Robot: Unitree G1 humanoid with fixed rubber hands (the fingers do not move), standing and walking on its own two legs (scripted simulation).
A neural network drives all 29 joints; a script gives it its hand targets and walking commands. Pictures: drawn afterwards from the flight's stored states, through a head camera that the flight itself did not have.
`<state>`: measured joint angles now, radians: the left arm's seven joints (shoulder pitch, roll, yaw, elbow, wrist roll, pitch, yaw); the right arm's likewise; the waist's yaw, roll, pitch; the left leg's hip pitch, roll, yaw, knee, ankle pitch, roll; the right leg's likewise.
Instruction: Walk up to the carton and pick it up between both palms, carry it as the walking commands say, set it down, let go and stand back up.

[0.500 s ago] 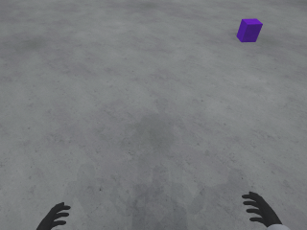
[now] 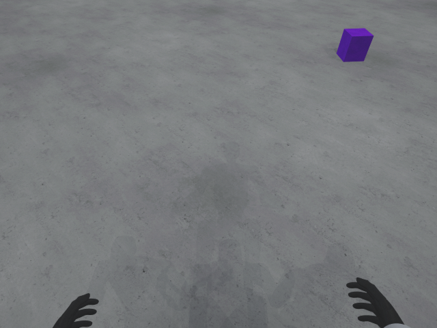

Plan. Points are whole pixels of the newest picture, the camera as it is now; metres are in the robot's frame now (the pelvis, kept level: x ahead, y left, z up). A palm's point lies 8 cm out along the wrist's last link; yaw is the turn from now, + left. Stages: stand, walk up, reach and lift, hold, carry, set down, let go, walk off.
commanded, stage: stand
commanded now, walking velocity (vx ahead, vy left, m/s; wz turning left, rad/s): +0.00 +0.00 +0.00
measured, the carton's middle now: (354, 45) +2.73 -1.40 -0.63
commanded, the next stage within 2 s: walk up in 0.44 s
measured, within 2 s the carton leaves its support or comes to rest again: neither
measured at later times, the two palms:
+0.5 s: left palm out of the picture +0.13 +0.30 -0.07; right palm out of the picture +0.15 -0.29 -0.07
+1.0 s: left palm (162, 289) +0.23 +0.13 -0.09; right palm out of the picture +0.07 -0.41 -0.13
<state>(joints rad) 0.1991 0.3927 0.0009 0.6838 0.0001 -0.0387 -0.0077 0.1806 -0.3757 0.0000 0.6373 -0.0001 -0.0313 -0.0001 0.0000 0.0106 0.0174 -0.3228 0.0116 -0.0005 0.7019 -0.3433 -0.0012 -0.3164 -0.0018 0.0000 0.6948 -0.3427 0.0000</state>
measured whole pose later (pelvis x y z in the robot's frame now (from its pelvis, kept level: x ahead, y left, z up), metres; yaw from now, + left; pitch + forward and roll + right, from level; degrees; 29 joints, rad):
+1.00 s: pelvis +0.06 -0.11 -0.01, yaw -11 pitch -2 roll +2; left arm 0.21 0.30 0.02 0.73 0.00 0.00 -0.07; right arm 0.35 -0.38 0.00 0.69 0.00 0.01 0.00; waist 0.00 0.03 0.02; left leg -0.21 0.20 0.10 0.81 -0.52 -0.04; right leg -0.42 -0.02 0.00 0.80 -0.37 -0.01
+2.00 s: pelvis +0.54 -0.28 +0.01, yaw -23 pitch +1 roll +3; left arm 0.28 0.24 0.02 0.81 0.00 -0.04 -0.03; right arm 0.34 -0.29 0.00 0.73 0.00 -0.03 0.02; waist 0.01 0.00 0.03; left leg -0.32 0.05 0.09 1.06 -0.47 -0.02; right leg -0.43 -0.03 -0.01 0.66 -0.25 -0.04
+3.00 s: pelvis +0.97 -0.49 +0.02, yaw -23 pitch +0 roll +2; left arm 0.36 0.24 0.02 0.81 0.00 -0.05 -0.01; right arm 0.10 -0.28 0.00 0.75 0.00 -0.02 0.03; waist 0.00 0.02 0.03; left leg -0.54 0.07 0.03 1.05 -0.31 -0.03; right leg -0.25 -0.03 -0.03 0.49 -0.25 -0.02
